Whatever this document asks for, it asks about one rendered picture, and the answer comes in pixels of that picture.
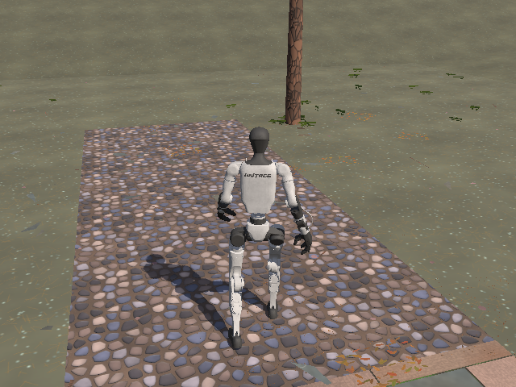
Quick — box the left robot hand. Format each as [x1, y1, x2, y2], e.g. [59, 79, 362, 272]
[217, 208, 236, 222]

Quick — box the robot right upper arm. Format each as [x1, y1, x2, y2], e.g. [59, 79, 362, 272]
[275, 162, 298, 208]

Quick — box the left robot foot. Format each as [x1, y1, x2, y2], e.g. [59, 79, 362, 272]
[228, 327, 242, 348]

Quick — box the right robot hand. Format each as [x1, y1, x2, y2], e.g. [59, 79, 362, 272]
[293, 232, 312, 255]

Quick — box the left robot forearm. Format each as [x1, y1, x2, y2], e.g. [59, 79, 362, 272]
[217, 192, 229, 213]

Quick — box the robot left upper arm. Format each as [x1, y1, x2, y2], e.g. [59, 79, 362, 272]
[220, 161, 243, 204]

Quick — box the right robot forearm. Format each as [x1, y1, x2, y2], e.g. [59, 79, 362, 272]
[290, 195, 310, 235]

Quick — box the robot right thigh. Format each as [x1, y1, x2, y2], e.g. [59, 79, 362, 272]
[267, 224, 285, 273]

